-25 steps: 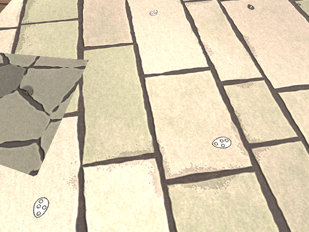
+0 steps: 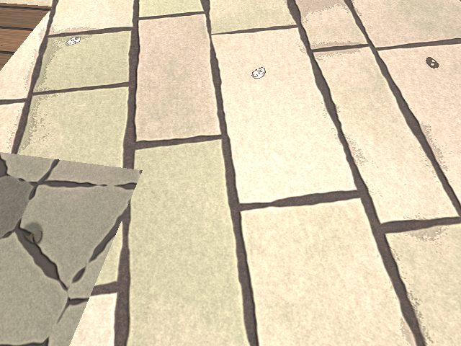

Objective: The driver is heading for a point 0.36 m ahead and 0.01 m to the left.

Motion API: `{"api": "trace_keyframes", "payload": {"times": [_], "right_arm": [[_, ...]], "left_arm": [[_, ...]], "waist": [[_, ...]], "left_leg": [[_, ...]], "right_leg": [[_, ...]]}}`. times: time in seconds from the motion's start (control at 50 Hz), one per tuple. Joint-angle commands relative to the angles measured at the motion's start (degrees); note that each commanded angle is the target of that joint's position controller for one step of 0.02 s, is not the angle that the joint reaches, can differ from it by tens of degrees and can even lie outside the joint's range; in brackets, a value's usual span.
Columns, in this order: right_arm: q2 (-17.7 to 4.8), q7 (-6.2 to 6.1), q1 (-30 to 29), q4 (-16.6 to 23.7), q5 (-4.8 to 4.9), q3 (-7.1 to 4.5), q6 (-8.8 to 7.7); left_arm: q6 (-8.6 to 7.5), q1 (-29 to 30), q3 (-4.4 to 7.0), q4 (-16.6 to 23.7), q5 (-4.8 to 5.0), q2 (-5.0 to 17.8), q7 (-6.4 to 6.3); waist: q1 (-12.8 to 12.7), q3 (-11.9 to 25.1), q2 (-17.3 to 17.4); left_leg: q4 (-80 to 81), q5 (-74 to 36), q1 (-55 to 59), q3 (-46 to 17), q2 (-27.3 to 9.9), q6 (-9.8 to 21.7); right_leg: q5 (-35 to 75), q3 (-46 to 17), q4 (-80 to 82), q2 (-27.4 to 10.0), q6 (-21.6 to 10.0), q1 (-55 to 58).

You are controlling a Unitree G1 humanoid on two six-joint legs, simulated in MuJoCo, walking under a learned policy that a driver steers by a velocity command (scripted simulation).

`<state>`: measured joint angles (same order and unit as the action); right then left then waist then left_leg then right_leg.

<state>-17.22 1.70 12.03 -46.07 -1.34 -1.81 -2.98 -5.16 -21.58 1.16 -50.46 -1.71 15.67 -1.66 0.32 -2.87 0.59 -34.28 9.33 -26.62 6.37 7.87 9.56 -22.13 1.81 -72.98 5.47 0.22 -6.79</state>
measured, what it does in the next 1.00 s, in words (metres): walks ahead: right foot, then left foot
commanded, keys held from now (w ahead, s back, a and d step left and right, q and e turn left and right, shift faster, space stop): w+q+shift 0.10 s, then w+shift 0.02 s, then shift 0.88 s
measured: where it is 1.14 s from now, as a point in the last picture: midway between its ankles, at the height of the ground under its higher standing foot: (249, 319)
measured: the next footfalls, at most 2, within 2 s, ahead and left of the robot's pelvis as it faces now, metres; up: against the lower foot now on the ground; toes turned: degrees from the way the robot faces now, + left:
right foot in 0.32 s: +0.58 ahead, -0.11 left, +0.00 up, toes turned +14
left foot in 0.70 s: +0.57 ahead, +0.14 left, +0.00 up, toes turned +12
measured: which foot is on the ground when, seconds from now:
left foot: down 0.00-0.34, up 0.36-0.68, down 0.70-1.00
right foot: up 0.00-0.30, down 0.32-1.00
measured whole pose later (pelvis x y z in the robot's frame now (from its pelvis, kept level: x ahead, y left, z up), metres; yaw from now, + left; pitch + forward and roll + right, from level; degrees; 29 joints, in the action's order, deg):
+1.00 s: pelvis +0.53 +0.01 +0.02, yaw +15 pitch +0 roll -1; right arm -11.9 -1.2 8.8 -45.0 -0.4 -1.5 -0.4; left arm -1.1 -12.1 1.0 -53.1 -0.5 13.4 -1.2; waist -1.1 -0.2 0.3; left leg -32.5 14.4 -18.2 -2.5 0.7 0.3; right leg -18.1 1.0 -30.5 -0.4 0.8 -12.5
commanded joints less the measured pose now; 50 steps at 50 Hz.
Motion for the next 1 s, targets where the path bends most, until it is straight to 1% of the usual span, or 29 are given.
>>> {"api": "trace_keyframes", "payload": {"times": [0.02, 0.06, 0.1, 0.14, 0.18, 0.22, 0.24, 0.26, 0.3, 0.32, 0.34, 0.36, 0.38, 0.4, 0.42, 0.44, 0.48, 0.5, 0.56, 0.6, 0.68, 0.7, 0.72, 0.74, 0.76, 0.8, 0.84, 0.92, 1.0], "right_arm": [[-7.6, -1.08, 13.8, -2.4, 0.78, -3.65, 1.06], [-5.2, -1.48, 11.4, -2.0, 0.94, -2.54, 0.08], [-7.8, -1.17, 8.7, -0.8, 1.06, -2.97, -1.23], [-7.9, -1.2, 9.2, -0.8, 1.09, -3.18, -2.31], [-8.0, -0.75, 12.5, -2.0, 2.31, -3.58, -2.85], [-6.9, -0.39, 18.6, -4.5, 3.18, -3.47, -2.99], [-7.1, -0.69, 19.9, -5.1, 2.86, -3.51, -2.76], [-3.7, -2.0, 22.4, -4.9, 4.32, -2.54, -1.9], [-7.7, -3.32, 18.8, -4.7, 3.14, -3.05, -0.39], [-8.2, -3.58, 13.2, -2.2, 2.1, -3.07, 0.08], [-2.4, -3.36, 13.5, 0.4, -0.15, -1.41, -0.08], [1.6, -2.16, 26.7, -1.6, 2.1, 0.39, -0.65], [-3.7, -1.8, 25.9, -3.0, 3.14, -0.52, -0.17], [-6.9, -2.08, 16.4, 0.1, 3.6, -1.47, 0.29], [-6.7, -2.7, 6.7, 2.7, 2.2, -1.43, 0.64], [-4.6, -2.89, 9.3, 3.2, 2.41, -1.32, 1.0], [-2.3, -2.9, 11.6, 2.6, 2.15, -1.03, 2.06], [-0.4, -3.12, 11.7, 2.6, 2.31, -0.56, 2.07], [0.9, -3.08, 8.7, 3.1, 1.24, 0.07, 1.62], [-0.4, -2.86, 6.1, 3.4, 1.34, -0.17, 2.1], [-2.7, -2.92, 0.9, 4.9, 0.21, -1.29, 2.69], [-3.7, -3.11, 0.0, 5.8, -0.3, -1.47, 2.61], [-7.4, -3.59, -1.2, 6.9, -0.63, -2.11, 2.76], [-5.8, -3.68, -3.3, 7.1, -0.39, -1.65, 3.22], [-2.6, -3.2, -5.2, 7.2, 0.04, -1.07, 3.25], [-1.8, -2.58, -6.6, 7.1, 0.34, -0.89, 2.91], [-2.9, -2.52, -5.3, 6.3, 0.43, -1.29, 2.18], [-1.8, -3.05, -3.9, 5.1, 0.92, -1.35, 1.67], [-1.4, -3.14, -3.8, 3.9, 1.11, -1.68, 1.94]], "left_arm": [[-3.63, 10.7, -0.44, 11.9, -0.73, 6.5, 1.26], [-1.41, 9.2, -1.1, 12.5, -2.88, 5.7, 1.92], [0.88, 10.7, -2.09, 15.1, -3.23, 4.1, 2.47], [0.54, 17.7, -2.72, 17.9, -2.04, 3.9, 3.14], [-0.11, 20.2, -3.59, 17.8, -0.89, 0.9, 3.52], [-0.57, 21.9, -3.3, 17.5, -0.86, 0.9, 3.19], [-0.74, 22.7, -3.06, 17.5, -0.97, 1.4, 2.85], [-2.67, 26.7, -0.73, 20.2, 1.61, 5.2, 1.99], [-3.84, 19.0, 0.82, 18.9, 1.42, 7.0, 1.34], [-4.05, 7.3, 1.59, 15.8, 0.63, 8.5, 1.33], [-3.78, -3.1, 1.96, 13.0, -1.32, 12.1, 1.27], [-3.45, -6.5, 1.87, 10.8, -0.65, 10.6, 2.77], [-2.43, -4.3, 2.5, 12.0, 0.66, 9.2, 2.96], [-1.53, 2.2, 1.99, 13.0, 1.09, 6.5, 2.39], [-1.13, 7.1, 0.82, 12.2, 1.08, 4.1, 2.02], [-1.42, 9.7, 0.69, 11.7, 0.81, 4.4, 1.92], [-1.15, 12.0, 0.54, 10.4, 0.6, 3.2, 2.36], [-0.99, 14.0, 0.74, 9.8, 0.45, 3.6, 2.6], [-0.26, 13.6, 2.0, 7.9, 0.85, 6.9, 2.27], [0.15, 13.4, 2.09, 6.8, 1.25, 6.9, 2.15], [0.9, 12.9, 1.5, 4.9, 2.07, 5.7, 2.18], [0.95, 10.7, 0.9, 3.9, 1.82, 4.0, 2.21], [0.8, 5.8, 0.52, 3.4, 0.55, 2.7, 2.3], [1.12, 0.8, 0.2, 2.3, 0.65, 1.2, 1.99], [2.02, 3.3, 0.19, 2.2, 0.64, 2.1, 1.43], [3.72, 7.1, 0.91, 2.1, 0.52, 4.2, 0.57], [4.16, 6.5, 0.98, 1.6, 0.37, 4.4, 0.27], [3.33, 7.4, 1.09, 0.2, 1.11, 4.0, 0.32], [3.72, 8.3, 1.28, -1.1, 1.34, 3.5, 0.17]], "waist": [[3.5, 5.9, -6.5], [-1.9, -1.2, -6.8], [-4.2, -3.6, -2.8], [-2.7, -7.5, -2.4], [0.5, -5.4, -0.8], [4.5, -2.0, 0.4], [5.6, -0.8, 1.8], [6.4, 1.6, 1.4], [-1.0, 6.9, 6.6], [-7.4, 12.9, 8.1], [-9.0, 23.9, -3.2], [-5.1, 37.8, -19.7], [-7.0, 38.5, -12.1], [-6.6, 28.3, -7.5], [-5.5, 15.8, 1.7], [-1.2, 12.7, -3.3], [1.5, 8.7, -4.7], [3.1, 8.6, -3.8], [2.5, 12.4, -5.8], [2.0, 13.0, -6.2], [1.9, 8.4, -5.9], [1.4, 7.2, -4.0], [-2.1, 8.3, 3.5], [-4.8, 10.6, 10.1], [-3.6, 8.9, 9.3], [-2.4, 3.7, 5.8], [-2.4, 3.2, 4.4], [-1.4, 6.5, 1.6], [-1.3, 7.2, 0.2]], "left_leg": [[20.9, 13.3, 33.3, -41.5, -19.9, 12.5], [22.8, 6.4, 16.4, -34.9, -14.8, 10.7], [27.0, 9.9, 3.8, -30.4, -11.2, 10.7], [28.5, -6.5, -2.3, -25.1, -8.9, 9.2], [25.0, -26.8, -1.5, -19.1, -6.7, 4.7], [22.0, -35.3, 9.5, -18.0, -6.5, 1.0], [20.4, -36.8, 14.6, -18.1, -6.6, -0.2], [14.4, -30.8, 18.4, -21.5, -7.7, -2.1], [2.8, -40.6, 23.5, -22.0, -8.8, -4.8], [-10.1, -36.7, 19.7, -21.0, -7.6, -7.5], [-33.9, -3.6, 6.9, -17.2, -1.7, -11.0], [-52.6, 30.0, -6.7, -21.3, 3.2, -12.8], [-56.3, 26.6, -9.9, -23.5, -1.7, -12.9], [-52.6, 23.2, -12.3, -19.2, -4.9, -12.9], [-46.6, 20.8, -11.1, -13.7, -6.4, -12.5], [-45.3, 19.5, -11.1, -15.0, -8.5, -12.6], [-35.8, 19.7, -3.8, -13.6, -10.5, -12.6], [-28.1, 17.7, -0.3, -11.6, -10.6, -12.5], [-12.8, 3.1, 8.5, -9.5, -9.8, -12.4], [-8.2, -2.7, 11.5, -9.8, -9.8, -11.9], [4.4, -7.4, 17.2, -9.0, -8.8, -8.5], [8.8, -12.4, 18.8, -11.8, -11.5, -6.9], [8.9, -22.3, 21.7, -18.3, -18.4, -4.0], [10.6, -14.3, 18.2, -20.8, -21.6, -0.1], [12.5, -0.4, 12.4, -20.0, -18.5, -1.3], [12.2, 7.5, 8.0, -16.5, -13.6, -5.4], [10.7, 2.9, 8.7, -15.5, -12.7, -6.3], [6.1, -11.2, 14.2, -13.7, -11.8, -5.9], [4.8, -15.7, 15.6, -13.1, -11.5, -5.4]], "right_leg": [[5.1, -8.5, -11.9, -7.3, -1.2, -39.7], [3.7, -7.4, -6.0, -9.7, 0.1, -34.1], [2.9, -4.8, 5.0, -11.4, 1.8, -29.5], [13.3, -1.4, 20.0, -11.8, 2.9, -24.6], [29.0, 1.3, 32.4, -9.3, 1.6, -15.6], [37.9, 2.5, 40.0, -5.9, -0.5, -14.5], [37.9, 2.7, 42.7, -4.5, -1.4, -14.7], [36.1, -1.3, 47.3, -2.4, -0.9, -12.5], [39.3, -0.9, 50.4, -1.5, -2.1, -4.9], [48.0, -3.4, 48.5, -6.3, -3.5, 7.2], [77.7, -14.3, 37.7, -21.0, -9.9, 26.3], [80.1, -38.8, 38.5, -35.4, -22.1, 42.5], [64.1, -39.6, 41.6, -33.1, -21.1, 39.2], [57.6, -30.4, 44.3, -29.1, -18.4, 29.1], [57.5, -22.0, 49.5, -23.2, -14.6, 13.3], [56.8, -22.1, 50.1, -24.5, -17.5, 6.9], [54.6, -15.1, 54.2, -20.2, -16.1, -5.8], [54.8, -11.2, 55.0, -17.7, -14.7, -9.8], [57.1, -6.5, 55.7, -16.7, -14.2, -12.0], [48.0, -6.5, 56.0, -17.2, -13.8, -11.8], [21.5, -7.5, 53.1, -14.7, -9.3, -15.4], [15.1, -7.2, 51.0, -12.7, -6.4, -16.2], [4.8, -4.1, 45.9, -8.0, -3.1, -17.9], [-0.9, -1.2, 44.2, -5.8, -0.9, -14.3], [3.1, -1.3, 45.5, -6.3, -0.1, -10.1], [6.4, -1.3, 46.9, -6.6, -0.1, -9.8], [8.0, -2.1, 47.3, -7.3, -0.4, -9.1], [13.7, -2.5, 46.6, -7.8, -0.5, -8.3], [16.0, -2.5, 45.7, -7.8, -0.3, -7.2]]}}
